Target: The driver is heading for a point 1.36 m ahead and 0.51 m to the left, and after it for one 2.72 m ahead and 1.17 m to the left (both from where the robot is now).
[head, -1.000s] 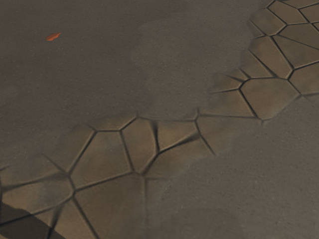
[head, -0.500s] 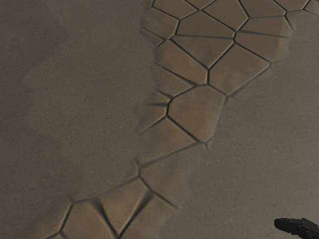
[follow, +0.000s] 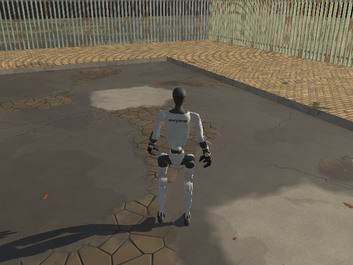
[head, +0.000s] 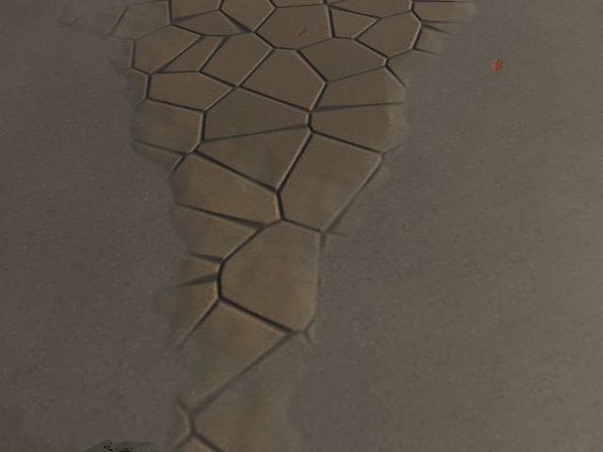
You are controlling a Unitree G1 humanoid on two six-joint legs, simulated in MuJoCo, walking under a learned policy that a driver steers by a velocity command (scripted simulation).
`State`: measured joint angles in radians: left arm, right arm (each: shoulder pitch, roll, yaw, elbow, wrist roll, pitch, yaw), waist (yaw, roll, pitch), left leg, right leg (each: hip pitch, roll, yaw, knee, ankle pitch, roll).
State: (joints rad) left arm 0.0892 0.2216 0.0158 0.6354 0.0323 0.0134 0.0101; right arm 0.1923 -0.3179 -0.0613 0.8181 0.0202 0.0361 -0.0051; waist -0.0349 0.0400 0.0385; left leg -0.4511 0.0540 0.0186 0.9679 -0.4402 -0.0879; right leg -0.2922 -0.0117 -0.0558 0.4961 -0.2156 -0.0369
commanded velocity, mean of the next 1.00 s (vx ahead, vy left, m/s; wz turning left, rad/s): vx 0.01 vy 0.00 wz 0.63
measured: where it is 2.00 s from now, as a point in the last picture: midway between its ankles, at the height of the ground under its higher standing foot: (283, 383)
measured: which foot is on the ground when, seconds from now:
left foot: up 0.00-0.20, down 0.22-0.76, up 0.78-1.00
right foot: down 0.00-0.22, up 0.24-0.74, down 0.76-1.00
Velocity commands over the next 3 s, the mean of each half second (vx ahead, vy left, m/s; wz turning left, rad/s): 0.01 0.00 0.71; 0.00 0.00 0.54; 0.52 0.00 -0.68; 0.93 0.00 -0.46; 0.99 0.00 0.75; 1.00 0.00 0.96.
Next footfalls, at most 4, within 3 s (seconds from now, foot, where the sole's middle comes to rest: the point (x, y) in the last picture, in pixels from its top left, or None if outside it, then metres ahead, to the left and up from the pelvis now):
0.22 left None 0.00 0.13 -0.77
0.76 right None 0.15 -0.02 -0.77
1.08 left None -0.05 0.14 -0.77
1.58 right None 0.44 0.00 -0.77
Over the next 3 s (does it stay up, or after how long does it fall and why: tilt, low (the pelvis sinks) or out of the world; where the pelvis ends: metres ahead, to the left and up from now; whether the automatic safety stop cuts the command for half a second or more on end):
stays up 1.45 0.33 -0.05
